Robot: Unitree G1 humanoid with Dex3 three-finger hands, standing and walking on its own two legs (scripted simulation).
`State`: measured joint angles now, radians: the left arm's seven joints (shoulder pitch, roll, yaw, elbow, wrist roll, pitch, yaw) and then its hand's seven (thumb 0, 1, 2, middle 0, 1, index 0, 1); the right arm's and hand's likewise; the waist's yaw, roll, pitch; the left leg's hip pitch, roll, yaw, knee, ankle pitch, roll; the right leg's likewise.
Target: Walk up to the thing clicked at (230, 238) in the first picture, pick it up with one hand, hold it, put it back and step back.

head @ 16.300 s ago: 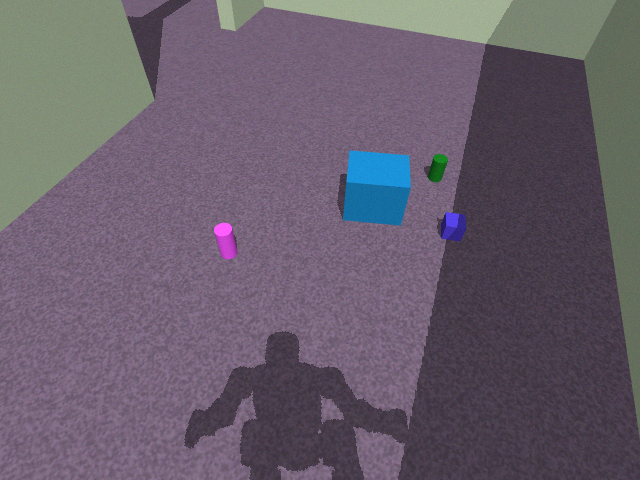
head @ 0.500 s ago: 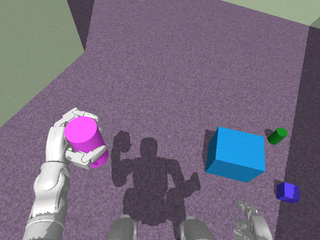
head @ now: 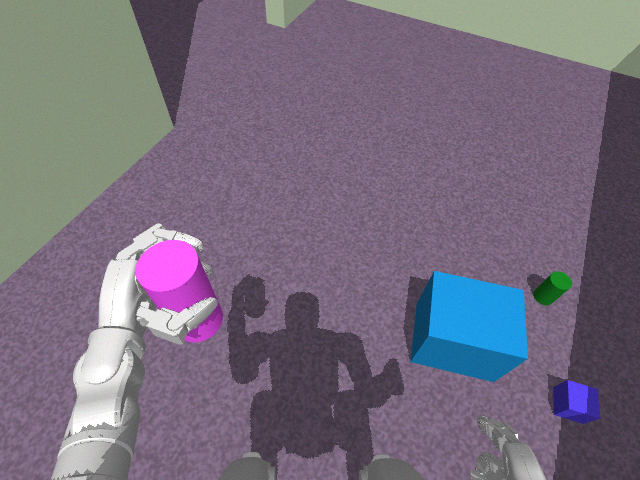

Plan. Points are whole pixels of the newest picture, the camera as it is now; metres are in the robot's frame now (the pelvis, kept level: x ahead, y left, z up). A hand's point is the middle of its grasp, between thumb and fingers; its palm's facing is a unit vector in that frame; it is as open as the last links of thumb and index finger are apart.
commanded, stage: hold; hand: left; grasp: from the side
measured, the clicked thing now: (184, 295) +0.33 +0.17 +0.02
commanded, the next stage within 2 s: none
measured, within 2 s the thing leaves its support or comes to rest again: neither
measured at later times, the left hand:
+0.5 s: hand (177, 289) +0.32 +0.16 +0.06, palm faces -0.01 -1.00 -0.01, open 9.4 cm
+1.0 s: hand (175, 286) +0.32 +0.16 +0.07, palm faces -0.01 -1.00 -0.01, open 9.4 cm
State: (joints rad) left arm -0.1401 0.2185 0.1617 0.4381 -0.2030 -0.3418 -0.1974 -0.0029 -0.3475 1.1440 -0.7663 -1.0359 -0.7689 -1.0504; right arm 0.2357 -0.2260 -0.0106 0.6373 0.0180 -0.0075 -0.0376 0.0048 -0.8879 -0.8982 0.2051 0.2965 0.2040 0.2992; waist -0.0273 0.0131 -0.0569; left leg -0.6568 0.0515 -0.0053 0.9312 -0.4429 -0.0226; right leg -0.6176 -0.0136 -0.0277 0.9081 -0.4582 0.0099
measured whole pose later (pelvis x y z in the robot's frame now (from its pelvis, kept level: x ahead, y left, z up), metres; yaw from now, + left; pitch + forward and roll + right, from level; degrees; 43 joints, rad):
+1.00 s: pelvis -0.01 +0.00 +0.02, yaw +0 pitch +5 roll -1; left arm -0.14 0.21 0.15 0.44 -0.19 -0.34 -0.17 0.00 -0.35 1.14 -0.77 -1.03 -0.77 -1.05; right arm 0.23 -0.22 -0.01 0.65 0.02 -0.02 -0.04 0.01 -0.90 -0.90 0.20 0.30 0.20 0.30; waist -0.02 0.01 -0.02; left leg -0.52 0.04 0.01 0.81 -0.38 -0.02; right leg -0.49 -0.02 -0.02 0.79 -0.40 0.01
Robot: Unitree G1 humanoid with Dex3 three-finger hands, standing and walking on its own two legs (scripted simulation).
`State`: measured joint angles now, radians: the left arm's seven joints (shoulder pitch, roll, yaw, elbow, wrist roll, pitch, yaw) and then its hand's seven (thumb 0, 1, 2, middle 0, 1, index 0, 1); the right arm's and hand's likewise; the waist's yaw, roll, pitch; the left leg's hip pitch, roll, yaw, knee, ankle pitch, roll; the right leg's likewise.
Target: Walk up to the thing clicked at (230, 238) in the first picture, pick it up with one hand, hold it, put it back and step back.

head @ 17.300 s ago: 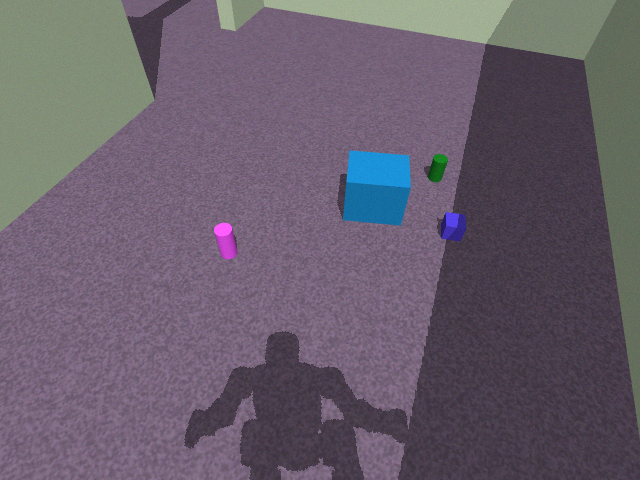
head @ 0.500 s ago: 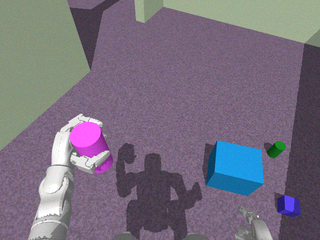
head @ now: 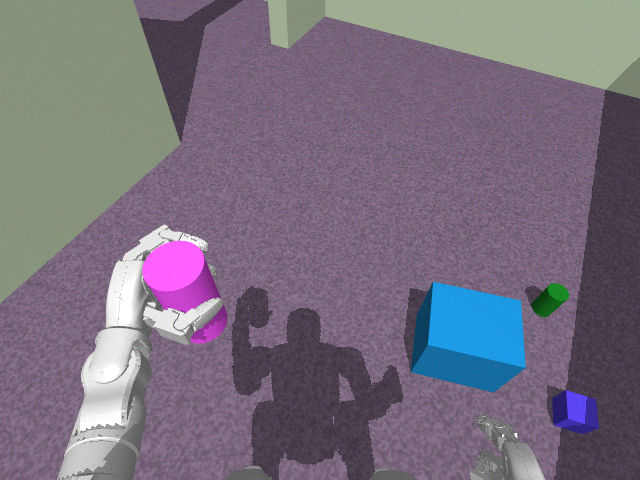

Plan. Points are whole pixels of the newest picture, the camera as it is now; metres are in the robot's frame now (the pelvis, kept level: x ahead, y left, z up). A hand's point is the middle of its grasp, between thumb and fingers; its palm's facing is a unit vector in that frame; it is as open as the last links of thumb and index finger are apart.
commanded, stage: hold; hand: left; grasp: from the side
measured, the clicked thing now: (190, 296) +0.33 +0.17 +0.03
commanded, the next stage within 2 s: crouch in 1.58 s
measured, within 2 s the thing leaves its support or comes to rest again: neither
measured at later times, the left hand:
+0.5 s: hand (189, 286) +0.33 +0.16 +0.05, palm faces -0.01 -1.00 -0.01, open 9.4 cm
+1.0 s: hand (190, 285) +0.33 +0.16 +0.05, palm faces -0.02 -1.00 -0.01, open 9.4 cm
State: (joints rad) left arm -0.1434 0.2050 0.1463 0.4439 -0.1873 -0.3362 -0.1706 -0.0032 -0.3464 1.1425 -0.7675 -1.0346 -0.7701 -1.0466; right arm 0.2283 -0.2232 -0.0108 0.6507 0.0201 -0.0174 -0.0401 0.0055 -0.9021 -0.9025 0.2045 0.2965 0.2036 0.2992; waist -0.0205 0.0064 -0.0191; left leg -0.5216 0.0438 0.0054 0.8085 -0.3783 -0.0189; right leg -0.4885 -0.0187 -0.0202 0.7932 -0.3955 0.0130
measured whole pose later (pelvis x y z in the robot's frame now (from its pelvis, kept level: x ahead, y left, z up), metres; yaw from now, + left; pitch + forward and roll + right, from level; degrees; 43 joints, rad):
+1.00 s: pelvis +0.00 +0.00 +0.00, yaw +0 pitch +5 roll -1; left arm -0.16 0.21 0.15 0.47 -0.19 -0.34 -0.19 0.00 -0.35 1.14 -0.77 -1.04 -0.77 -1.04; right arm 0.23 -0.23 -0.02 0.66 0.02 -0.03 -0.03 0.01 -0.90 -0.90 0.20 0.30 0.20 0.30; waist -0.02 0.01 -0.03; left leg -0.53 0.05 0.00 0.81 -0.38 -0.02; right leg -0.50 -0.02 -0.02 0.80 -0.40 0.01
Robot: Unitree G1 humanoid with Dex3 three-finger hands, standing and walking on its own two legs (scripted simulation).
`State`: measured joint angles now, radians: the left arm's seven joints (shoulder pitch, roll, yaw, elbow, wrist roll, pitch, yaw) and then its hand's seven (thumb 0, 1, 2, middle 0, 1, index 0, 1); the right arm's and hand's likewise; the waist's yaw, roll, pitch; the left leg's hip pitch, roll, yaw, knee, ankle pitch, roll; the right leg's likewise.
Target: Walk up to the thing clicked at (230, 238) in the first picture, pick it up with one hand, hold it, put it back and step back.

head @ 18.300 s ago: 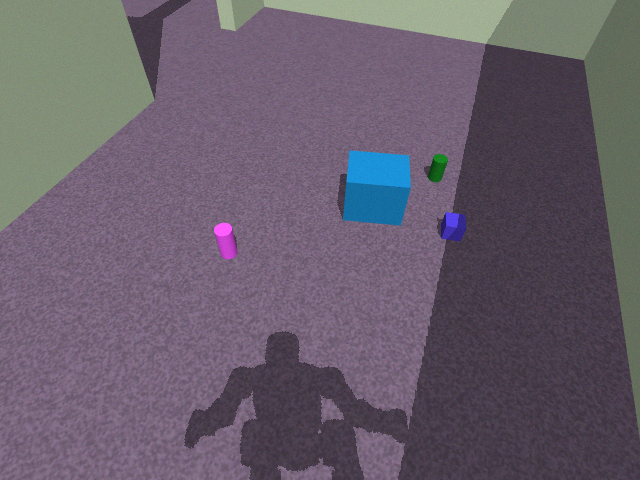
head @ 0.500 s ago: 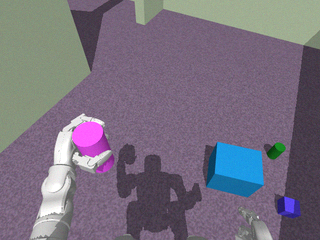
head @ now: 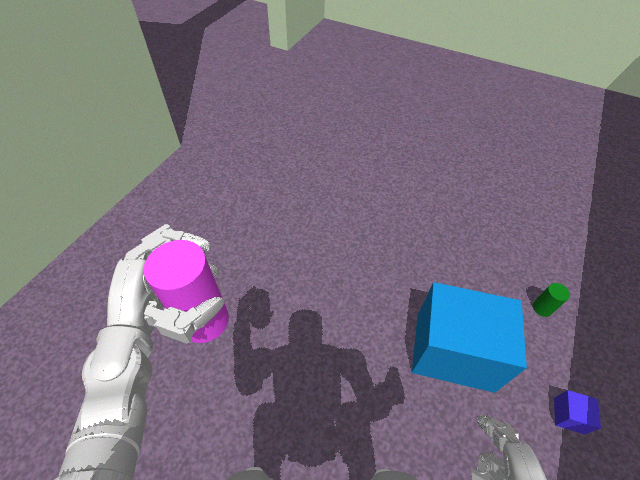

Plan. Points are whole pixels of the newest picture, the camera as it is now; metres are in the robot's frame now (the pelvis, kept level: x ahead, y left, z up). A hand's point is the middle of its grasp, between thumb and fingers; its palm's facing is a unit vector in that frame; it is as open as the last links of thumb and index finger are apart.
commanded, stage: hold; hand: left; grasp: from the side
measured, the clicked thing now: (191, 295) +0.33 +0.16 +0.03
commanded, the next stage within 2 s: crouch in 0.58 s
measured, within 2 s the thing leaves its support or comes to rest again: neither
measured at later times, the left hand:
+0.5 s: hand (186, 293) +0.32 +0.16 +0.05, palm faces -0.02 -1.00 -0.01, open 9.4 cm
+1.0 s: hand (194, 312) +0.32 +0.17 +0.01, palm faces +0.02 -1.00 +0.01, open 9.4 cm
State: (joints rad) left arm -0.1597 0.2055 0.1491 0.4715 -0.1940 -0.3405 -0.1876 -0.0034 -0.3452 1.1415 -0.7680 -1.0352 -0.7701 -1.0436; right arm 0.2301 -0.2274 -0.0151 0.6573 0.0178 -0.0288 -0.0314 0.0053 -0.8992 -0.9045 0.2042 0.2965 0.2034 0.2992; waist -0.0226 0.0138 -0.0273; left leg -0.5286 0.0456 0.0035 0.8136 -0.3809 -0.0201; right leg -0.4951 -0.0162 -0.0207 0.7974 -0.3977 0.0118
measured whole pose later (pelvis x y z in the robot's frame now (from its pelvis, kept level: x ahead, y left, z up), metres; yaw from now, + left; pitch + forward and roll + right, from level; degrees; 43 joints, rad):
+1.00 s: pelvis -0.01 +0.00 -0.02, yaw +0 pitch +9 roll -1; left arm -0.18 0.19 0.17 0.59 -0.17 -0.44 -0.17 0.00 -0.32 1.12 -0.77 -1.02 -0.77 -1.03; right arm 0.21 -0.23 -0.02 0.65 0.00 -0.06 0.00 0.00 -0.87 -0.90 0.20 0.30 0.20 0.30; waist -0.03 0.00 -0.04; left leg -0.68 0.04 -0.01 0.93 -0.41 -0.02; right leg -0.65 -0.02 -0.02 0.91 -0.43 0.01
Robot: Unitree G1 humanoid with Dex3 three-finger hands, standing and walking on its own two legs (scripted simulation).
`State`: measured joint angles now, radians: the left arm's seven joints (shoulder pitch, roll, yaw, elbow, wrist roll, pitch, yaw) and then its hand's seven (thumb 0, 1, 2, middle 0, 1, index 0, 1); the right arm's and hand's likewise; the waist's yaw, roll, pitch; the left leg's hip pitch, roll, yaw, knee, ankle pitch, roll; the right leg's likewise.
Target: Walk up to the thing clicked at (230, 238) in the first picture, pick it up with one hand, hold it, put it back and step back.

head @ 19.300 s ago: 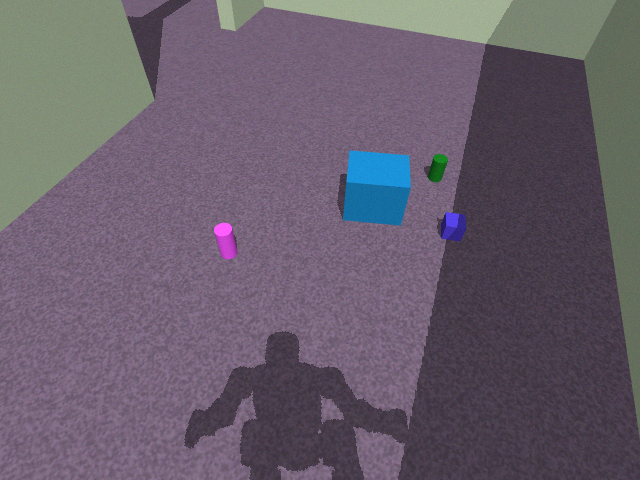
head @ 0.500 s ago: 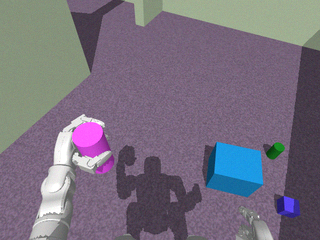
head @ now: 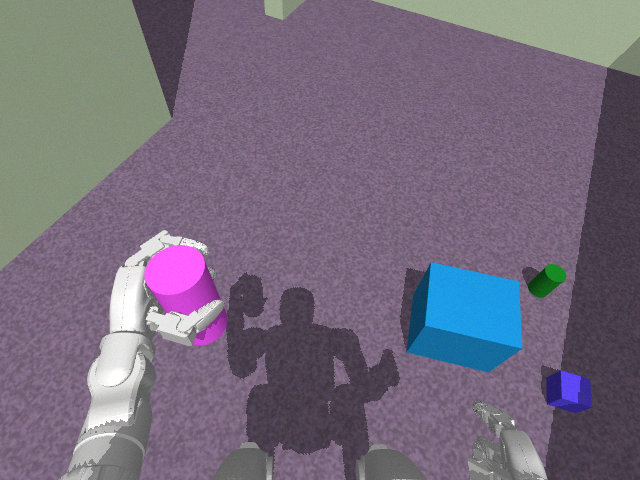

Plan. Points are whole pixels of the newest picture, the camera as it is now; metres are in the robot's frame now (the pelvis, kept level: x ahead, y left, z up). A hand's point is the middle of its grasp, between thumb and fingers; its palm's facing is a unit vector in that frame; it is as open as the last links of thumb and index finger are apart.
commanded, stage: crouch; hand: left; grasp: from the side
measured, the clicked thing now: (191, 299) +0.33 +0.16 +0.00
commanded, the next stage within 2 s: lower in 1.62 s
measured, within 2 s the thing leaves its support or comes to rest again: neither
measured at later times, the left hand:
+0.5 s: hand (212, 342) +0.35 +0.18 -0.22, palm faces +0.01 -1.00 -0.02, open 9.4 cm
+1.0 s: hand (225, 364) +0.37 +0.19 -0.41, palm faces +0.05 -1.00 -0.02, open 9.4 cm
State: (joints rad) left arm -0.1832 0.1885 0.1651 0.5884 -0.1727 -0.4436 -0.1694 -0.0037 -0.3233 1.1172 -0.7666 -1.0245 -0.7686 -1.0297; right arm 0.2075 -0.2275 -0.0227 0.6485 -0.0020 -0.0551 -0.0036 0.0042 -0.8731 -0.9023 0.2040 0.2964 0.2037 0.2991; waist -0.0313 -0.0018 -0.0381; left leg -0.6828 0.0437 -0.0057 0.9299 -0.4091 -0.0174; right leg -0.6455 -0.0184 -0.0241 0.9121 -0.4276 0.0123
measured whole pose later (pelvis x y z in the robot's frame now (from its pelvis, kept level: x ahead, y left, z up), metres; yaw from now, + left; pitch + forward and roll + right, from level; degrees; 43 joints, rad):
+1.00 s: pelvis -0.08 +0.00 -0.37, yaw -4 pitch +30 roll -4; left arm -0.64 0.38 0.43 1.08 -0.11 -0.79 -0.23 0.00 -0.32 1.11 -0.77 -1.02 -0.77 -1.02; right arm 0.08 -0.27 0.04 0.73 -0.12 -0.02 0.09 0.00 -0.90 -0.91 0.20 0.30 0.20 0.30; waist -0.11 -0.03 -0.09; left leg -2.18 0.03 -0.11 2.31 -0.66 -0.03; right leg -2.12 0.00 -0.04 2.29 -0.69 0.01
